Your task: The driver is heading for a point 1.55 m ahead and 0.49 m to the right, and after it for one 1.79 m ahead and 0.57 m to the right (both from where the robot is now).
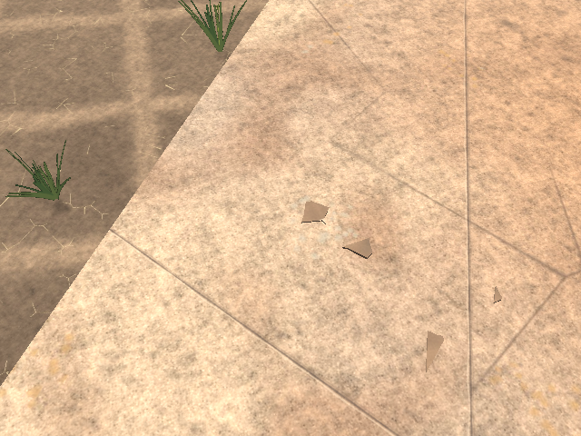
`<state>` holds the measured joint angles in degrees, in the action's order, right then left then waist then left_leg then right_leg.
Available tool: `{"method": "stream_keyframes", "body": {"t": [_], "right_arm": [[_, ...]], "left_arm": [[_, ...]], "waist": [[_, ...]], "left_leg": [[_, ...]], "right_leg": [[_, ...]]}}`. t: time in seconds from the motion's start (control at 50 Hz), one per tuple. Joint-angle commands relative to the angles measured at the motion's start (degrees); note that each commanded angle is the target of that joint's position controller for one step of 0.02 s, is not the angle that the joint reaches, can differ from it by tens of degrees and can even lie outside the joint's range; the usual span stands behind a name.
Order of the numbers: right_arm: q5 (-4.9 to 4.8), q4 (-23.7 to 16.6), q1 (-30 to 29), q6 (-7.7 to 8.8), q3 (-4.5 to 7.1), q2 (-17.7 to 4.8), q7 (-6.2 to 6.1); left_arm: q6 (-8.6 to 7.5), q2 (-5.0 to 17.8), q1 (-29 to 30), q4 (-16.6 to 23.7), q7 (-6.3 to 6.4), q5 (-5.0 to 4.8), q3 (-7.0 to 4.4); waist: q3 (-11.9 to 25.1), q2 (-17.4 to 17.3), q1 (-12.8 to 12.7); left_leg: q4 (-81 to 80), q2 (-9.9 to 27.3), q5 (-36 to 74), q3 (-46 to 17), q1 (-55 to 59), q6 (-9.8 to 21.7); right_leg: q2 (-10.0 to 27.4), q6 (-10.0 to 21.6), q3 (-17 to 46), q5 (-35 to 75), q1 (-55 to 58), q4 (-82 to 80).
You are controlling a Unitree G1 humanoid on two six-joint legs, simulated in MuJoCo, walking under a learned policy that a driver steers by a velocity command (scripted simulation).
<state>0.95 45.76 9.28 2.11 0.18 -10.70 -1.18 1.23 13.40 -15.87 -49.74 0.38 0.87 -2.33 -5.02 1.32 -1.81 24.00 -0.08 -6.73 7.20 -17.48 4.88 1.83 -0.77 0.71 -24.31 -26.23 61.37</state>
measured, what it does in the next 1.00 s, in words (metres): steps on the spot, turning right: right foot, then left foot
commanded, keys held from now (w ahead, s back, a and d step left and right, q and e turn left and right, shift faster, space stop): e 0.74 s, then no key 0.26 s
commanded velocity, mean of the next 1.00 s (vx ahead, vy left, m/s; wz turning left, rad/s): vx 0.02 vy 0.00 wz -0.46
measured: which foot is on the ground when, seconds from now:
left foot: down 0.00-0.24, up 0.26-0.74, down 0.76-1.00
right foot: up 0.00-0.24, down 0.26-0.76, up 0.78-1.00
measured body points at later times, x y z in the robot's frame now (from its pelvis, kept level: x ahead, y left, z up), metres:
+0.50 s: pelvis +0.00 -0.04 +0.00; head +0.03 -0.07 +0.45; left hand +0.18 +0.20 -0.10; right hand +0.03 -0.33 -0.13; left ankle +0.04 +0.10 -0.67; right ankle +0.00 -0.11 -0.74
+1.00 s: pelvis +0.01 +0.00 +0.01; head +0.04 +0.01 +0.45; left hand +0.24 +0.18 -0.13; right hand -0.03 -0.29 -0.09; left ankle +0.06 +0.08 -0.74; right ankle -0.09 -0.10 -0.68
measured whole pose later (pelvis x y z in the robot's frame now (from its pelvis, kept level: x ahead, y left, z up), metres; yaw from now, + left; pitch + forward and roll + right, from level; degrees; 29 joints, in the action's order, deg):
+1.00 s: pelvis +0.01 +0.00 +0.01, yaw -31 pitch +0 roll -1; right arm 1.1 43.0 11.8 -0.4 1.4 -13.7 -1.8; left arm 4.1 17.6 -11.5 -45.2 -0.8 0.8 -4.5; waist -3.1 2.7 0.4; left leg 23.9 -0.6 -12.3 0.2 -11.7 2.5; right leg -5.5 -2.5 7.3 -25.1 -21.1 52.5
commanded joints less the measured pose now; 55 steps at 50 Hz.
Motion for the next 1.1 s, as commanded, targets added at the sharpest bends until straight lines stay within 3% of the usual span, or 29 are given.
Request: {"method": "stream_keyframes", "body": {"t": [0.02,0.08,0.16,0.22,0.24,0.26,0.28,0.3,0.34,0.38,0.44,0.52,0.6,0.7,0.74,0.76,0.78,0.8,0.82,0.84,0.86,0.88,0.92,1.0,1.04,1.08,1.1], "right_arm": [[0.38,-2.97,-0.74,0.48,2.44,-8.09,-0.62],[0.63,-2.24,0.49,-0.55,2.85,-8.34,-0.95],[0.86,-1.56,2.01,-1.81,3.86,-10.34,-0.78],[0.37,-1.45,0.75,-2.64,4.65,-12.04,-0.84],[0.6,-0.83,2.25,-3.08,4.8,-11.51,-0.77],[0.83,-1.04,4.94,-3.74,4.36,-8.53,-0.3],[-0.06,-4.87,0.29,-4.29,3.74,-7.04,-0.97],[0.66,-4.85,-2.13,-4.89,3.83,-8.3,-1.11],[-0.37,-3.33,0.32,-4.49,4.13,-8.41,-0.42],[1.1,-2.1,2.32,-4.05,4.69,-9.86,-0.03],[0.44,-2.77,1.71,-4.33,4.48,-8.76,0.05],[0.13,-4.24,-0.72,-4.68,4.15,-8.74,-0.46],[-0.25,-5.5,-1.61,-4.26,3.81,-8.82,-0.71],[-1.04,-6.37,1.18,-3.31,3.56,-9.42,-1.12],[-0.94,-5.58,5.45,-2.63,3.42,-9.08,-1.61],[-0.27,-5.27,7.04,-2.19,3.96,-11.55,-2.08],[0.63,-6.63,4.64,-2.19,4.76,-16.87,-2.36],[0.9,-7.34,2.5,-2.56,5.17,-18.3,-1.77],[0.71,-7.54,2.37,-2.5,4.35,-14.96,-1.29],[0.15,-7.69,-0.6,-2.34,3.47,-11.76,-0.91],[0.15,-8.11,-2.85,-2.28,3.15,-10.67,-0.74],[0.17,-8.11,-2.92,-2.13,3.1,-10.7,-0.91],[0.13,-7.0,-0.04,-1.9,3.07,-10.67,-0.87],[0.17,-4.88,2.78,-1.78,3.1,-11.15,-0.59],[0.51,-3.86,3.65,-2.25,3.45,-12.34,-0.13],[0.26,-2.76,3.84,-2.83,3.66,-12.93,0.18],[-0.03,-2.16,3.85,-2.96,3.62,-12.78,0.23]], "left_arm": [[1.45,3.52,-7.46,1.0,-0.07,0.38,-1.65],[2.36,3.26,-2.4,3.35,-0.75,0.89,-1.54],[2.51,3.73,0.06,5.81,-1.4,0.69,-1.63],[1.75,3.61,-2.1,6.41,-1.64,0.42,-1.7],[1.12,4.81,-3.69,5.92,-1.52,0.58,-2.01],[0.35,9.56,-3.96,6.57,-0.93,1.12,-2.97],[0.41,17.05,-4.52,7.33,-0.42,0.73,-4.89],[0.6,14.77,-6.57,6.51,0.24,0.87,-4.84],[1.01,11.03,0.97,7.96,0.58,0.19,-3.72],[0.79,9.06,4.45,9.65,0.33,-0.49,-3.22],[0.22,9.73,1.18,9.2,-0.03,-0.81,-3.57],[0.42,10.88,-1.48,8.94,0.29,-0.34,-4.08],[0.78,12.18,-0.8,9.52,-0.09,0.14,-4.55],[1.2,12.74,2.86,10.25,-0.86,0.2,-4.91],[1.43,12.24,6.09,10.68,-0.93,-0.53,-4.81],[1.27,10.25,6.16,11.1,-0.7,-0.94,-4.21],[0.98,5.63,3.06,11.73,-0.55,-1.26,-3.08],[1.1,9.88,2.45,11.02,0.01,0.54,-4.09],[1.2,11.19,1.96,10.35,-0.02,1.12,-4.51],[1.39,10.77,1.28,9.0,-0.31,0.87,-4.54],[1.67,10.22,0.26,8.03,-0.64,0.61,-4.43],[1.91,9.67,-0.37,7.53,-1.05,0.54,-4.23],[2.15,8.7,0.98,7.29,-1.36,0.15,-3.64],[2.68,6.04,4.4,7.16,-1.03,-0.35,-1.88],[2.75,6.1,5.16,6.77,-0.59,-0.75,-1.39],[2.33,5.85,3.13,5.34,-0.07,-0.96,-1.03],[1.78,5.57,1.72,4.42,0.25,-0.71,-0.72]], "waist": [[8.91,-7.88,-1.33],[7.12,-9.54,0.58],[7.9,-8.55,1.87],[8.1,-6.92,0.04],[7.31,-2.88,-0.3],[5.52,10.88,0.65],[0.83,19.34,-0.97],[1.13,10.16,-1.74],[2.05,5.12,2.49],[5.88,5.16,3.12],[8.06,2.92,1.89],[7.32,5.06,-0.24],[7.45,5.17,-0.74],[8.5,6.04,0.82],[8.34,5.15,3.92],[8.56,1.3,4.14],[8.76,-12.04,1.59],[6.72,-12.78,1.83],[5.9,-9.13,0.9],[4.18,-6.51,-0.58],[3.82,-7.11,-1.42],[4.61,-9.5,-1.2],[5.85,-9.53,0.59],[6.9,-10.63,2.82],[6.71,-12.42,3.71],[6.4,-11.85,2.26],[6.21,-10.1,0.98]], "left_leg": [[-8.59,15.3,19.49,-5.49,1.14,7.82],[-10.29,15.82,1.95,-5.44,0.76,7.75],[-7.99,18.87,-2.47,-6.33,2.56,7.97],[-2.14,18.59,-3.15,-4.03,1.08,4.44],[3.12,16.65,-6.51,-1.64,-1.32,0.89],[17.15,10.19,-16.72,3.95,-7.5,-3.92],[25.68,-0.73,-29.73,1.2,-18.82,-6.73],[34.47,1.13,-27.71,-5.72,-17.98,-6.77],[35.83,1.79,-17.88,-8.64,-16.99,-6.18],[38.1,0.71,-14.08,-8.04,-16.17,-6.25],[36.7,0.5,-13.87,-8.75,-16.85,-7.27],[29.31,0.17,-15.35,-9.58,-17.14,-7.76],[23.39,-1.07,-16.93,-9.94,-12.3,-7.12],[13.55,-3.4,-17.18,-10.17,-2.71,-5.3],[0.08,-3.61,-10.07,-9.79,6.54,-4.37],[-7.23,2.15,-8.73,-14.54,11.95,-3.05],[-12.68,17.13,-9.08,-30.65,16.14,1.73],[-11.51,22.68,-0.5,-36.09,8.58,8.25],[-10.23,21.76,4.98,-33.89,5.63,10.32],[-9.38,17.76,6.74,-27.84,4.13,8.95],[-8.55,13.77,8.57,-22.51,4.56,6.82],[-7.64,11.84,12.4,-19.74,6.69,6.08],[-5.82,10.74,19.38,-17.02,10.59,6.29],[-4.38,11.08,17.08,-16.52,13.54,6.54],[-3.73,11.05,16.49,-17.1,12.38,6.75],[-1.54,10.62,19.1,-17.25,11.08,5.86],[-0.18,10.16,19.27,-16.72,8.85,3.87]], "right_leg": [[0.51,-0.5,-1.45,3.06,4.51,-0.89],[1.31,-0.03,-2.71,4.4,3.6,-8.56],[0.72,1.48,-4.54,1.07,5.9,-15.12],[-0.79,3.75,-6.0,4.46,12.85,-26.71],[-0.76,4.83,-3.12,7.91,15.96,-34.06],[9.89,7.16,13.25,10.71,16.89,-45.79],[20.91,15.36,30.74,23.73,13.82,-49.05],[19.42,17.74,26.79,26.37,13.16,-47.69],[11.74,14.51,17.44,23.18,12.89,-45.9],[8.57,13.59,14.26,31.43,16.78,-43.81],[8.53,14.09,15.27,35.21,21.19,-42.37],[8.67,14.92,19.41,30.4,23.24,-42.17],[8.01,15.26,22.84,28.91,20.17,-41.17],[6.19,12.95,27.75,31.74,16.28,-39.54],[3.06,9.24,27.42,27.01,11.67,-37.42],[-0.2,5.91,24.31,18.14,7.03,-33.72],[-8.64,2.33,13.34,0.88,-1.26,-22.16],[-11.95,1.46,6.77,-9.62,-3.39,-10.97],[-9.49,1.26,8.44,-8.48,-1.21,-3.75],[-8.63,0.98,8.85,-4.75,-0.48,-0.63],[-8.71,0.37,8.17,-1.72,-0.21,1.12],[-8.94,-0.31,7.55,-0.44,-0.81,1.85],[-9.01,-1.67,6.64,-0.26,-0.86,-0.73],[-6.57,-2.16,4.12,-2.2,4.76,-16.2],[-6.22,-1.24,0.98,-3.23,9.43,-23.97],[-5.99,0.06,-0.74,3.68,14.56,-34.94],[-5.19,0.86,-0.38,12.77,19.45,-44.32]]}}
Keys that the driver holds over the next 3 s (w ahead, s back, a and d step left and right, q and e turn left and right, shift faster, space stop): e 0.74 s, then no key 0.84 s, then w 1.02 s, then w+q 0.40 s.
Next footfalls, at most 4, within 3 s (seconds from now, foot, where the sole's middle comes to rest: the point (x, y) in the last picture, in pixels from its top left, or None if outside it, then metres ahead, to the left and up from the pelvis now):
0.26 right None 0.04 -0.12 -0.78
0.76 left None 0.09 0.06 -0.78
1.12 right None -0.05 -0.11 -0.78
2.34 right None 0.36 -0.26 -0.78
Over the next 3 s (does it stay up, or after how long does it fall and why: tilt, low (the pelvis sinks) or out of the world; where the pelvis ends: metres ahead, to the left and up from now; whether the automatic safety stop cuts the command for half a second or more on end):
stays up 0.60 -0.27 -0.01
